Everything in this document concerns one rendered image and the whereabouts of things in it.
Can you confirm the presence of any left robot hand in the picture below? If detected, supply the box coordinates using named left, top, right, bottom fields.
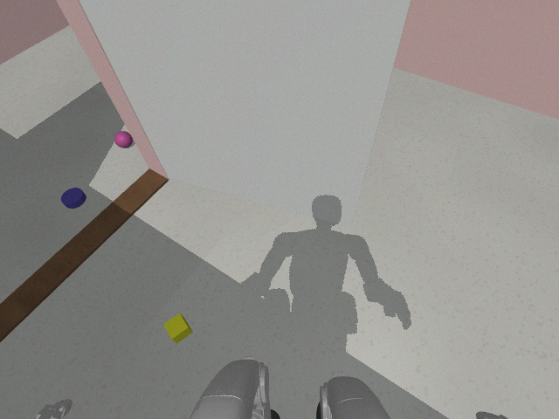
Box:
left=36, top=399, right=72, bottom=419

